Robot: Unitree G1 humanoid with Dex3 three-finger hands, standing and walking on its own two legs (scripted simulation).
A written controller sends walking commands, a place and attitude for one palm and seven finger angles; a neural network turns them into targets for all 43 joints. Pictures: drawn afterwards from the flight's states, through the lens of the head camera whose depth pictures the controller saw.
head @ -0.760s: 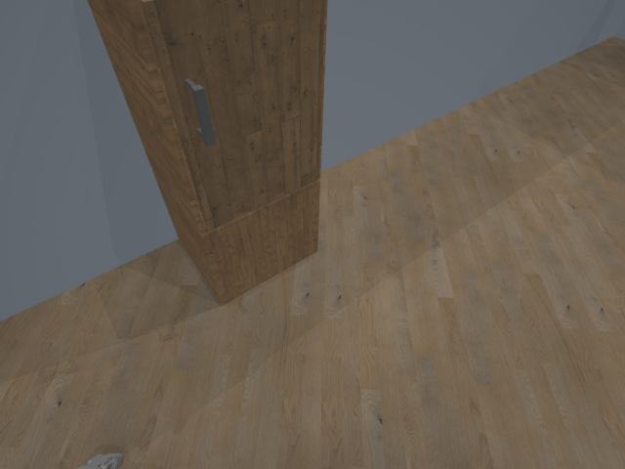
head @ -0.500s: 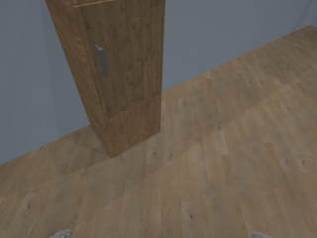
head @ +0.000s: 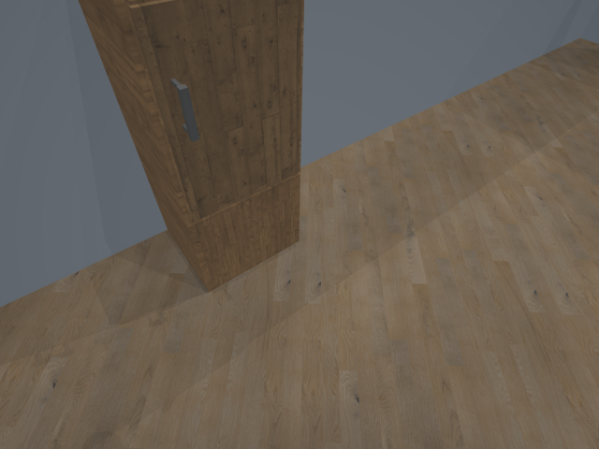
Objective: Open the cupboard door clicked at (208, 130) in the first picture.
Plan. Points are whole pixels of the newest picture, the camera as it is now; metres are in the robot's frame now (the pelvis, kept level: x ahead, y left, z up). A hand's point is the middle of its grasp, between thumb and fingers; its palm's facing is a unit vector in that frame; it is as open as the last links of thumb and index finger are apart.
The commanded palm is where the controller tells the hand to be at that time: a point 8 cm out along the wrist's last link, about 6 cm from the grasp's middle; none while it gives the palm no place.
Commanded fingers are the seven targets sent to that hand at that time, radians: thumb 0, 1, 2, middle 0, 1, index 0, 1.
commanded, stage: stand and wait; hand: left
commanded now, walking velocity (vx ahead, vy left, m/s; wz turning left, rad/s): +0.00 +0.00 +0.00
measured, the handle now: (184, 110) +0.79 +0.32 +0.03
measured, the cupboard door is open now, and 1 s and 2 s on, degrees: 0 0 0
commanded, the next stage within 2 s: look at it before walking up in 0.12 s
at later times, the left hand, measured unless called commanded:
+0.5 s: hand out of the picture +0.08 +0.24 -0.15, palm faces -0.02 -0.94 -0.33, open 7.4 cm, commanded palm none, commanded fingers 0.00 0.90 0.90 -0.20 -0.30 -0.20 -0.30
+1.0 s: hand out of the picture +0.07 +0.23 -0.17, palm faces -0.06 -0.95 -0.31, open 7.4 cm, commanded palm none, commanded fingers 0.00 0.90 0.90 -0.20 -0.30 -0.20 -0.30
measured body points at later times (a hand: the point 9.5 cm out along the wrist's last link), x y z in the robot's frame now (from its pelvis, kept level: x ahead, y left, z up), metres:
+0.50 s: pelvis +0.00 +0.00 +0.00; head +0.00 +0.00 +0.45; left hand +0.08 +0.29 -0.13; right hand +0.08 -0.30 -0.13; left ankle +0.00 +0.13 -0.74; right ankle +0.00 -0.12 -0.74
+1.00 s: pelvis -0.01 +0.00 -0.01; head +0.01 +0.00 +0.44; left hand +0.07 +0.28 -0.14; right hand +0.07 -0.29 -0.14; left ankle +0.00 +0.13 -0.74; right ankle +0.00 -0.12 -0.74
